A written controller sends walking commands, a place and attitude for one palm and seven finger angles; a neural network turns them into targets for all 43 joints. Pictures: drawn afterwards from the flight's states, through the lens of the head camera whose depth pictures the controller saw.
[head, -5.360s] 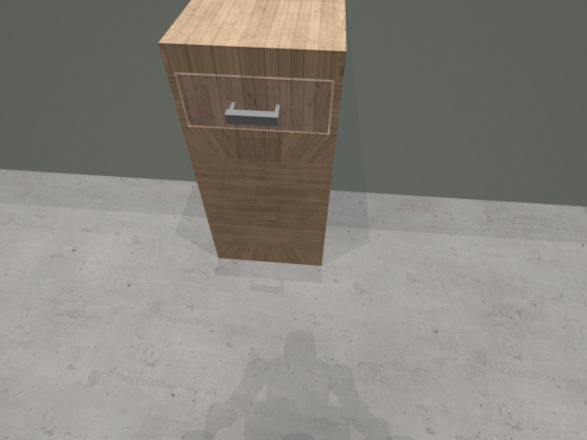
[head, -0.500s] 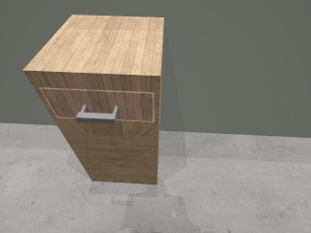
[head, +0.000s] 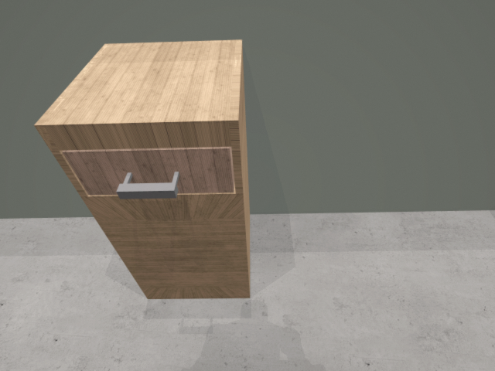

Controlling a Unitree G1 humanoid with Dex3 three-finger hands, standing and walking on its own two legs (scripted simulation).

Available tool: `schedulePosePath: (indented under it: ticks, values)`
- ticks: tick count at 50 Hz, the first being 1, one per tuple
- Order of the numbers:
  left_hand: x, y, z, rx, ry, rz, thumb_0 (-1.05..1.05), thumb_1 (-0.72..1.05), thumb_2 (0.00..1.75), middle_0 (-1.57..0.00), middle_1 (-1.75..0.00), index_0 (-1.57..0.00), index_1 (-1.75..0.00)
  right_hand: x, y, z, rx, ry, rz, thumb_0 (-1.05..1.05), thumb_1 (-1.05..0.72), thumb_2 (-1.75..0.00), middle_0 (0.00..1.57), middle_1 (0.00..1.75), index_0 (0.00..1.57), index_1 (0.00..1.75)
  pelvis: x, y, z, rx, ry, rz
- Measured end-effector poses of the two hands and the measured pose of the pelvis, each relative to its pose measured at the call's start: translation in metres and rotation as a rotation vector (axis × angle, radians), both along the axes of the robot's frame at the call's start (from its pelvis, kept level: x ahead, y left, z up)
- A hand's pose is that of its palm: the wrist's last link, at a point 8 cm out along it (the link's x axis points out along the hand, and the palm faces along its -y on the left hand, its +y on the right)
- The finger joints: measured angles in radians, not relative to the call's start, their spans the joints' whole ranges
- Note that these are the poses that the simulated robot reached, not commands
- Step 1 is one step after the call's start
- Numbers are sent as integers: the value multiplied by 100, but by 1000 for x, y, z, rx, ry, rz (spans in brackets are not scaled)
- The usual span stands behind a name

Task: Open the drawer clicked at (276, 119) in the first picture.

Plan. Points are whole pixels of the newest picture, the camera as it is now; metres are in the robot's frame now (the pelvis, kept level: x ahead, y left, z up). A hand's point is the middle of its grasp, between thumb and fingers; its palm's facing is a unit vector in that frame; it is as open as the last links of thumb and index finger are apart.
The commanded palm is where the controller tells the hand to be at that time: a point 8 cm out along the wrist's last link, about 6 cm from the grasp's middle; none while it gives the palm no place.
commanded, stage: come to a stop and stand still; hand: left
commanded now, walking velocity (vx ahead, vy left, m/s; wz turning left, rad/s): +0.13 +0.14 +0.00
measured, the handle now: (150, 183) +0.53 +0.27 -0.03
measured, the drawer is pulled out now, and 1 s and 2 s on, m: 0.00 0.00 0.00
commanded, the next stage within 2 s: look again from close up in 0.24 s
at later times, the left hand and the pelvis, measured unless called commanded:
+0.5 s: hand out of the picture -0.02 +0.21 -0.18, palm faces +0.04 -0.98 -0.20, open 7.4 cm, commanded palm none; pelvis -0.01 +0.04 -0.01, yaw +2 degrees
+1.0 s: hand out of the picture -0.06 +0.24 -0.18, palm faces +0.02 -0.98 -0.18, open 7.4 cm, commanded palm none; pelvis -0.05 +0.06 +0.00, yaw +0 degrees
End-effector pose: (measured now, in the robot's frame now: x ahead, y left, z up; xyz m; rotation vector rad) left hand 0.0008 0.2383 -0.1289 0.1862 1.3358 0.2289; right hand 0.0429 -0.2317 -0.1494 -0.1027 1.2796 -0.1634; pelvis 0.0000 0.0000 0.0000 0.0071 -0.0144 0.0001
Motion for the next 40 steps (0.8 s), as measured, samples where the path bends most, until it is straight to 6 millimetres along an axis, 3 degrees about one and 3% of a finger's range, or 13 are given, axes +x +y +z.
schedulePosePath:
  ticks: [6, 12, 20, 32, 40]
  values:
    - [-12, -23, -4, -69, 20, 7, 0, 90, 90, -20, -30, -20, -30, -42, -14, 9, -30, 99, -8, -1, -92, -90, 20, 30, 20, 30, 3, -3, 6, 1, 9, 3]
    - [-23, -21, -20, -115, 60, 49, 1, 92, 90, -20, -30, -20, -30, -62, -1, 8, -66, 188, 26, 0, -91, -90, 20, 30, 19, 30, 3, 10, -2, -17, 9, 33]
    - [-33, 0, -22, -110, 95, 16, 1, 91, 90, -20, -30, -20, -30, -47, 37, 7, -23, 116, 43, 0, -91, -90, 20, 30, 20, 30, -2, 25, -2, -14, 6, 22]
    - [-7, 44, -25, -57, -44, -19, 0, 91, 90, -20, -30, -20, -30, -24, 49, 11, -74, -30, 53, 1, -92, -90, 20, 30, 20, 30, -14, 50, -8, -29, -21, 18]
    - [-13, 51, -21, -74, -74, -45, 0, 91, 90, -20, -30, -20, -30, -33, 59, 18, -70, -62, 56, 0, -92, -90, 20, 30, 20, 30, -33, 61, -4, -26, -31, 9]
